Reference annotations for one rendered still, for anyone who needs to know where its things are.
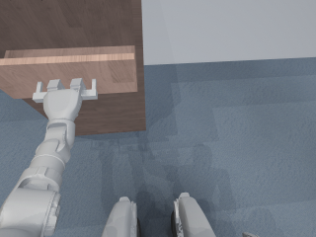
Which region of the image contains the left robot hand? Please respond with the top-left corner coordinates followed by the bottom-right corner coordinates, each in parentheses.
top-left (42, 78), bottom-right (87, 122)

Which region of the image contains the left robot upper arm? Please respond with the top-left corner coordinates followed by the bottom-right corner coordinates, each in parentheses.
top-left (0, 188), bottom-right (61, 237)

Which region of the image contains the drawer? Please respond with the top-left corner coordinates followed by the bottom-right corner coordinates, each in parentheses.
top-left (0, 45), bottom-right (138, 99)

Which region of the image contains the handle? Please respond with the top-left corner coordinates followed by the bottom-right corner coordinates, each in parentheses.
top-left (33, 79), bottom-right (98, 103)

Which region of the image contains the left robot forearm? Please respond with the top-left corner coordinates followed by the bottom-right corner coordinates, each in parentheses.
top-left (0, 118), bottom-right (76, 223)

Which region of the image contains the cabinet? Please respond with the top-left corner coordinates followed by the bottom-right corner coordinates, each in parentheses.
top-left (0, 0), bottom-right (146, 136)

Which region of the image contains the robot left shin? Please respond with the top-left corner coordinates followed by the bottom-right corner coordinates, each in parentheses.
top-left (119, 197), bottom-right (137, 237)

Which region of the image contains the robot right thigh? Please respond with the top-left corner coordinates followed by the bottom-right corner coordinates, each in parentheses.
top-left (173, 197), bottom-right (216, 237)

